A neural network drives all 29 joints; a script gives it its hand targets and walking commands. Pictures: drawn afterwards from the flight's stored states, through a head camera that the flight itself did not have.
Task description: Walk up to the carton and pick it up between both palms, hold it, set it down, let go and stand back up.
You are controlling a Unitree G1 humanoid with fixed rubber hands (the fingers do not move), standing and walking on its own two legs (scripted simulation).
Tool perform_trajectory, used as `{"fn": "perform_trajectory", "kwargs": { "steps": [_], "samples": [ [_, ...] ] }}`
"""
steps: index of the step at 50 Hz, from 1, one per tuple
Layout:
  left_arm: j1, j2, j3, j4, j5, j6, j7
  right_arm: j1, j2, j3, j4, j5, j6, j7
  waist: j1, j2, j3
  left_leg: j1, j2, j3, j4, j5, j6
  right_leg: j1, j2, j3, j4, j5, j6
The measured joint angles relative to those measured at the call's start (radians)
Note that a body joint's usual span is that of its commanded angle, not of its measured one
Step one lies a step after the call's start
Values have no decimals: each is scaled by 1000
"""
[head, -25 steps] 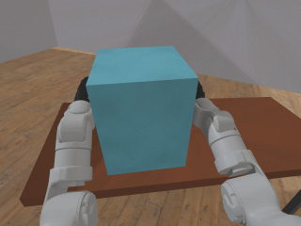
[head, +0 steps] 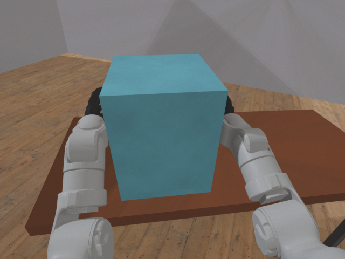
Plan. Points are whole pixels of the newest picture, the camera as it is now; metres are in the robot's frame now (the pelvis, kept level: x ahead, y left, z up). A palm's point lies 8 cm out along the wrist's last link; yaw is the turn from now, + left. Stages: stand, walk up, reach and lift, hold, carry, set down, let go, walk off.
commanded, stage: hold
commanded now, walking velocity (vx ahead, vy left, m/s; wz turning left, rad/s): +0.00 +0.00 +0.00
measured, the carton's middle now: (162, 123) +0.36 +0.02 +0.21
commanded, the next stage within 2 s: none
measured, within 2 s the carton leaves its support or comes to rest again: neither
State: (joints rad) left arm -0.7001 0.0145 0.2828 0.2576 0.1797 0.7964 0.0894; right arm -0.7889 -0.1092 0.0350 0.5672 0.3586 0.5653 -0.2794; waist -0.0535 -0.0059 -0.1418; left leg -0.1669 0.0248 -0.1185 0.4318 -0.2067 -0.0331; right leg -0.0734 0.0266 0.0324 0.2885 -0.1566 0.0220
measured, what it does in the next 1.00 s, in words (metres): stands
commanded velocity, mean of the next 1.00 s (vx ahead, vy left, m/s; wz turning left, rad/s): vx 0.00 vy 0.00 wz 0.00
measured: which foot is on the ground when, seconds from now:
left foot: down 0.00-1.00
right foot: down 0.00-1.00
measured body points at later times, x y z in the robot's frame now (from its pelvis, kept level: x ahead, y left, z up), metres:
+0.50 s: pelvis +0.00 +0.00 +0.00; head -0.08 +0.02 +0.44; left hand +0.37 +0.17 +0.23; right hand +0.38 -0.13 +0.23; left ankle +0.02 +0.14 -0.75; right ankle +0.00 -0.14 -0.75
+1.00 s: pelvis +0.00 +0.00 +0.00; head -0.08 +0.02 +0.44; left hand +0.37 +0.16 +0.23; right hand +0.38 -0.13 +0.22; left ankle +0.02 +0.14 -0.75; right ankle +0.00 -0.14 -0.75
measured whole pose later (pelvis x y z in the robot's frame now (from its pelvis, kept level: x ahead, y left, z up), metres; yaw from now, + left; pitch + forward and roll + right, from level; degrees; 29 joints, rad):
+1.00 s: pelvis +0.00 +0.00 +0.00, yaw +0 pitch -3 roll -2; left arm -0.69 0.02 0.27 0.24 0.18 0.79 0.09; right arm -0.78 -0.11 0.04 0.55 0.37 0.56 -0.28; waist -0.06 0.00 -0.14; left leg -0.17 0.03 -0.12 0.44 -0.21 -0.03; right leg -0.07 0.03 0.03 0.29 -0.16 0.02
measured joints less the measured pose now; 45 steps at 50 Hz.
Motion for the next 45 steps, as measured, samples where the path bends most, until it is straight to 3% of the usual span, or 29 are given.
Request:
{"fn": "perform_trajectory", "kwargs": {
  "steps": [14, 25, 45],
  "samples": [
    [-14, 15, -23, 0, -7, -3, 7, -13, -7, -4, -3, 5, -8, 1, -6, 1, -9, -18, 3, -4, 11, -1, -2, -10, 4, -3, -3, 5, -1],
    [-21, 10, 5, 41, 14, -2, -8, -43, 3, -13, 64, -5, -2, 8, 1, -7, -3, 11, 1, 6, -6, 2, 0, 6, 1, 7, 0, 1, -1],
    [1, 9, -13, -5, -1, -2, -1, 1, -1, 2, -1, 6, -8, 3, -11, 14, 3, -2, -1, -2, 6, -4, 1, 4, 0, -2, -4, 0, 1]
  ]
}}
